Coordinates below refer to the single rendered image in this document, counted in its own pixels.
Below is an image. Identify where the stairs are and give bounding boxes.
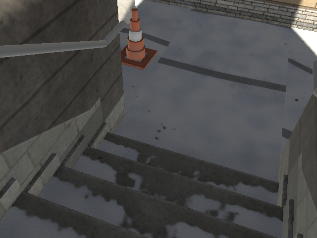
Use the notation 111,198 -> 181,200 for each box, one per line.
0,132 -> 284,238

